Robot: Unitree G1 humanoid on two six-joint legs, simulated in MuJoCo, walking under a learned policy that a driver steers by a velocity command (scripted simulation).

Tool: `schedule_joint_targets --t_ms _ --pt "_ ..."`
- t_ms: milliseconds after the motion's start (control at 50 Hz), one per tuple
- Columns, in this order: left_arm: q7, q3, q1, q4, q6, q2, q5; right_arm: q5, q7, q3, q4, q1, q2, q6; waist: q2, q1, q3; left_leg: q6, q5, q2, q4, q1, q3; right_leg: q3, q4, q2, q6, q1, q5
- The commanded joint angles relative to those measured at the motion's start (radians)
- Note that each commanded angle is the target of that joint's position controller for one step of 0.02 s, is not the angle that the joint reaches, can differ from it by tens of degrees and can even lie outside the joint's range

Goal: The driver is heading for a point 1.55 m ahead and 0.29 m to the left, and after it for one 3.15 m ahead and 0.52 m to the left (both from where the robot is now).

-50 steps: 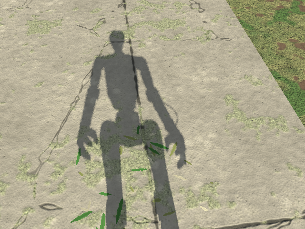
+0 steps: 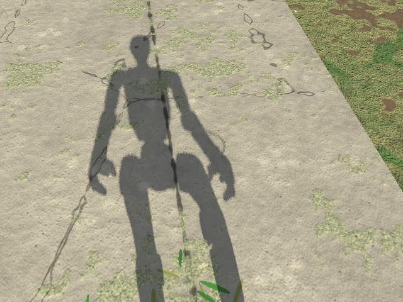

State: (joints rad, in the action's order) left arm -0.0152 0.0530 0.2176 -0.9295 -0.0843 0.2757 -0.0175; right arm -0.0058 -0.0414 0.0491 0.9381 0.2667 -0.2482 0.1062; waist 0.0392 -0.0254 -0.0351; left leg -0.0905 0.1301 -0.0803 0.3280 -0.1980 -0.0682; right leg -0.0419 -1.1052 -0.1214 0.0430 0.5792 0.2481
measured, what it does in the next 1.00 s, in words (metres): walks ahead, turning left: right foot, then left foot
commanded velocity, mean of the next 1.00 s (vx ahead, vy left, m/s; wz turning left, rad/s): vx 0.50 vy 0.00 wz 0.25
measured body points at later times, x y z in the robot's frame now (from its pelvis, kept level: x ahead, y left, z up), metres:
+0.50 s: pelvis +0.29 -0.07 +0.00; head +0.32 -0.08 +0.45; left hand +0.40 +0.20 -0.12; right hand +0.35 -0.34 -0.14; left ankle +0.23 +0.08 -0.65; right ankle +0.34 -0.15 -0.74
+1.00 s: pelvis +0.57 +0.02 -0.02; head +0.61 +0.04 +0.43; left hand +0.58 +0.32 -0.14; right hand +0.78 -0.20 -0.12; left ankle +0.61 +0.10 -0.74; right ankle +0.50 -0.16 -0.64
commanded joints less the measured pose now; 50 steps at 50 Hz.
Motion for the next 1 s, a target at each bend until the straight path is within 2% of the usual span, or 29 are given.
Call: schedule_joint_targets --t_ms 20,120,220,280,300,320,340,360,380,400,420,440,480,520,560,660,720,760,780,820,840,860,880,900,920,940,960,980,1000 --pt "-0.008 0.019 0.033 0.045 0.009 0.062 0.013 0.0 0.019 0.026 -0.051 -0.034 -0.139 0.021 -0.083 0.041 -0.02 -0.162 -0.025 0.284 -0.249 -0.039 0.242 -0.03 0.113 -0.056 -0.029 0.073 -0.137" --pt "0.009 0.009 -0.149 0.102 -0.012 0.031 0.012 0.014 0.043 0.027 -0.023 0.062 -0.16 0.005 -0.077 -0.02 -0.032 -0.116 -0.088 0.246 -0.244 0.034 0.149 0.021 0.431 -0.008 -0.044 0.07 -0.382" --pt "0.039 -0.003 -0.293 0.164 -0.023 0.031 -0.001 0.021 0.047 0.031 0.021 0.162 -0.165 -0.019 -0.074 -0.065 -0.059 -0.114 -0.135 0.302 -0.175 0.212 0.152 0.034 0.571 0.027 -0.027 0.111 -0.325" --pt "0.055 0.003 -0.282 0.183 -0.032 0.062 -0.004 0.023 0.052 0.039 0.025 0.158 -0.183 -0.038 -0.103 -0.03 -0.033 -0.093 -0.285 0.345 -0.092 0.302 0.167 0.041 0.615 0.052 0.01 0.058 -0.206" --pt "0.056 0.013 -0.231 0.174 -0.034 0.086 -0.005 0.022 0.053 0.042 0.018 0.137 -0.193 -0.042 -0.121 0.006 0.004 -0.081 -0.44 0.338 -0.029 0.308 0.157 0.064 0.623 0.08 0.027 -0.034 -0.17" --pt "0.053 0.033 -0.108 0.139 -0.035 0.118 -0.004 0.021 0.052 0.039 0.01 0.112 -0.189 -0.048 -0.122 0.076 0.081 -0.06 -0.598 0.3 0.115 0.285 0.121 0.093 0.649 0.113 0.055 -0.211 -0.186" --pt "0.045 0.058 0.077 0.088 -0.035 0.177 0.004 0.012 0.053 0.025 -0.006 0.108 -0.161 -0.048 -0.104 0.149 0.214 -0.028 -0.551 0.248 0.339 0.151 0.082 0.043 0.608 0.062 0.102 -0.502 -0.22" --pt "0.038 0.085 0.227 0.059 -0.028 0.278 0.024 0.006 0.043 -0.006 -0.028 0.205 -0.063 -0.029 0.087 0.14 0.382 0.048 -0.199 0.11 0.737 -0.265 0.019 -0.364 0.604 -0.202 0.25 -0.94 -0.122" --pt "0.037 0.068 0.252 0.05 -0.02 0.221 0.014 0.018 0.039 -0.015 -0.009 0.216 -0.044 -0.006 0.195 0.148 0.463 0.058 0.432 0.018 0.938 -0.456 0.141 -0.675 0.759 -0.304 0.303 -1.038 -0.027" --pt "0.034 0.046 0.187 0.059 -0.019 0.157 0.009 0.052 0.035 0.014 -0.031 0.128 -0.15 0.011 0.13 0.153 0.319 0.035 0.413 0.079 1.019 -0.554 0.21 -0.556 0.786 -0.272 0.246 -0.928 0.027" --pt "0.03 0.035 0.099 0.081 -0.019 0.124 0.012 0.065 0.037 0.018 -0.053 0.056 -0.163 0.015 0.078 0.125 0.201 0.025 0.324 0.135 0.996 -0.562 0.177 -0.399 0.811 -0.239 0.207 -0.772 -0.021" --pt "0.033 0.026 0.03 0.086 -0.023 0.093 0.018 0.053 0.043 0.02 -0.057 0.022 -0.151 0.01 0.019 0.093 0.117 0.029 0.246 0.175 0.922 -0.526 0.163 -0.294 0.86 -0.199 0.185 -0.622 -0.073" --pt "0.039 0.017 -0.032 0.082 -0.036 0.055 0.029 0.04 0.05 0.028 -0.042 0.059 -0.113 -0.023 0.053 0.032 0.056 0.036 0.162 0.218 0.841 -0.411 0.173 -0.157 0.934 -0.142 0.151 -0.458 -0.122" --pt "0.039 0.023 -0.028 0.065 -0.045 0.069 0.032 0.041 0.05 0.025 -0.04 0.077 -0.072 -0.047 0.045 0.01 0.027 0.049 0.118 0.222 0.817 -0.403 0.174 -0.066 0.977 -0.131 0.158 -0.398 -0.199" --pt "0.029 0.031 -0.012 0.05 -0.048 0.088 0.037 0.036 0.053 0.029 -0.064 0.034 -0.075 -0.056 0.025 0.009 0.002 0.062 0.032 0.221 0.752 -0.465 0.191 0.004 0.995 -0.128 0.16 -0.404 -0.265" --pt "0.003 0.037 0.013 0.041 -0.04 0.115 0.03 0.023 0.028 0.022 -0.123 -0.12 -0.052 -0.043 0.008 0.049 -0.029 0.068 -0.22 0.199 0.446 -0.457 0.114 0.163 1.015 -0.093 0.121 -0.44 -0.314" --pt "-0.005 0.045 0.081 0.019 -0.024 0.134 0.018 0.023 0.009 0.012 -0.174 -0.223 -0.038 -0.043 -0.014 0.091 -0.061 0.053 -0.217 0.19 0.347 -0.499 0.074 0.194 0.992 -0.131 0.118 -0.553 -0.343" --pt "-0.007 0.05 0.109 0.009 -0.005 0.143 0.01 0.025 -0.005 0.011 -0.209 -0.264 -0.042 -0.044 -0.012 0.097 -0.069 0.035 -0.15 0.181 0.312 -0.539 0.054 0.208 0.945 -0.162 0.11 -0.651 -0.408" --pt "-0.008 0.053 0.109 0.01 0.004 0.15 0.006 0.027 -0.012 0.014 -0.225 -0.272 -0.048 -0.045 -0.005 0.09 -0.066 0.022 -0.105 0.171 0.302 -0.537 0.038 0.217 0.912 -0.175 0.102 -0.686 -0.474" --pt "-0.015 0.062 0.081 0.025 0.02 0.177 0.003 0.03 -0.023 0.028 -0.241 -0.239 -0.079 -0.048 0.03 0.048 -0.017 -0.013 -0.005 0.114 0.299 -0.435 -0.02 0.246 0.795 -0.179 0.079 -0.718 -0.782" --pt "-0.019 0.065 0.069 0.033 0.029 0.191 0.003 0.032 -0.023 0.043 -0.235 -0.173 -0.106 -0.052 0.051 0.005 0.032 -0.035 0.044 0.074 0.306 -0.335 -0.048 0.258 0.683 -0.173 0.066 -0.716 -0.935" --pt "-0.022 0.065 0.05 0.041 0.038 0.197 0.001 0.035 -0.02 0.068 -0.208 -0.043 -0.149 -0.053 0.046 -0.071 0.103 -0.064 0.027 0.03 0.266 -0.154 -0.063 0.277 0.502 -0.146 0.043 -0.669 -0.987" --pt "-0.025 0.059 0.05 0.055 0.035 0.188 0.005 0.035 -0.002 0.105 -0.169 0.121 -0.22 -0.058 -0.007 -0.148 0.191 -0.109 -0.009 0.045 0.218 0.135 0.027 0.284 0.241 -0.105 0.001 -0.486 -0.809" --pt "-0.011 0.019 0.127 0.104 0.014 0.052 0.038 0.037 0.016 0.129 -0.158 0.162 -0.331 -0.062 -0.26 -0.068 0.272 -0.257 0.072 0.297 0.179 0.482 0.514 0.255 -0.127 0.057 -0.062 -0.055 -0.001" --pt "0.006 0.007 0.101 0.128 -0.035 0.06 0.012 0.026 0.011 0.112 -0.192 0.173 -0.31 -0.049 -0.233 -0.07 0.422 -0.37 0.176 0.428 0.003 0.623 0.932 0.008 -0.306 0.174 -0.061 0.137 0.37" --pt "0.019 0.025 -0.02 0.159 -0.063 0.123 -0.027 0.015 0.009 0.091 -0.188 0.157 -0.237 -0.04 -0.153 -0.106 0.319 -0.302 0.132 0.397 -0.031 0.578 0.803 -0.058 -0.319 0.114 -0.035 0.243 0.29" --pt "0.019 0.021 -0.051 0.168 -0.077 0.119 -0.028 0.021 0.01 0.082 -0.192 0.1 -0.201 -0.032 -0.103 -0.074 0.209 -0.26 0.051 0.355 -0.026 0.436 0.649 -0.047 -0.243 0.067 -0.016 0.245 0.198" --pt "0.011 0.026 -0.05 0.155 -0.078 0.118 -0.004 0.024 0.01 0.073 -0.21 0.021 -0.17 -0.029 -0.036 -0.025 0.143 -0.227 -0.041 0.311 -0.032 0.278 0.54 -0.042 -0.149 0.028 -0.018 0.18 0.136" --pt "0.005 0.038 -0.037 0.15 -0.067 0.133 0.013 0.017 0.012 0.061 -0.229 -0.031 -0.139 -0.029 -0.042 0.013 0.11 -0.211 -0.135 0.279 -0.052 0.161 0.469 -0.042 -0.085 0.003 -0.026 0.102 0.1"
Keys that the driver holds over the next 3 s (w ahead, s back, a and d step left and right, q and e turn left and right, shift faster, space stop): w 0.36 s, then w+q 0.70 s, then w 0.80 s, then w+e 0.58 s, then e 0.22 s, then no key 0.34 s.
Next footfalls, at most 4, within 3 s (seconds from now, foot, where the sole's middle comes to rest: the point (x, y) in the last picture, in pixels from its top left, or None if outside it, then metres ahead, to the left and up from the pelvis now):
0.34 right None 0.38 -0.16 -0.78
0.88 left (169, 257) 0.65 0.11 -0.78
1.38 right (191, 176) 1.00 0.04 -0.78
1.92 left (110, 149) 1.15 0.38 -0.78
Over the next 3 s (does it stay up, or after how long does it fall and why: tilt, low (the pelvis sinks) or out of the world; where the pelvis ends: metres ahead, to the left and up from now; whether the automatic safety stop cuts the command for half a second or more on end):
stays up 1.52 0.35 -0.01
